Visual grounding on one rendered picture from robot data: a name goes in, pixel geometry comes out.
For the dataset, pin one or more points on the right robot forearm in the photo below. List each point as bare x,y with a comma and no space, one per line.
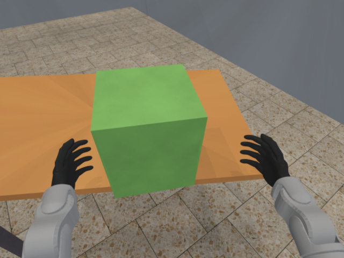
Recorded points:
311,228

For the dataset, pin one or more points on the table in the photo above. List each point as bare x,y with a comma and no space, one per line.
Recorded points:
38,114

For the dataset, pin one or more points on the carton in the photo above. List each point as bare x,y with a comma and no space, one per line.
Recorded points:
148,125

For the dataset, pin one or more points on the left robot forearm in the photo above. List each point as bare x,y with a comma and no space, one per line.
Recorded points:
55,218

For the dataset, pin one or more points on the robot right hand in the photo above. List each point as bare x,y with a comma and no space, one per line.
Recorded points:
271,160

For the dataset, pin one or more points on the robot left hand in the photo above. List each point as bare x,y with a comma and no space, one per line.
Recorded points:
65,171

